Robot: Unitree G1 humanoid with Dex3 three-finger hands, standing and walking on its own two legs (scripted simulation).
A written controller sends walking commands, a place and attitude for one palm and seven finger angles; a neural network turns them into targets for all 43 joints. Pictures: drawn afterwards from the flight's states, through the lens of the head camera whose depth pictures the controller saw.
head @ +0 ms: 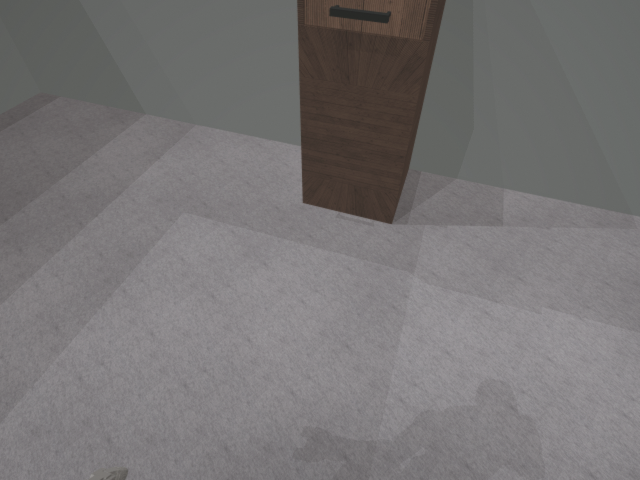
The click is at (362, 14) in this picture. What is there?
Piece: drawer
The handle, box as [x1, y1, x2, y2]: [329, 5, 390, 22]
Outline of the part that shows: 329,15 379,22 387,22 388,17 390,15 390,11 383,13 342,8 338,5 334,7 331,6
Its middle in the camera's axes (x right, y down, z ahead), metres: +0.12 -0.69 +1.18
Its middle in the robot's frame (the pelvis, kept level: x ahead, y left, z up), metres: +1.36 -0.05 +0.09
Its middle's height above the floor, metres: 0.86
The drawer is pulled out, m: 0.00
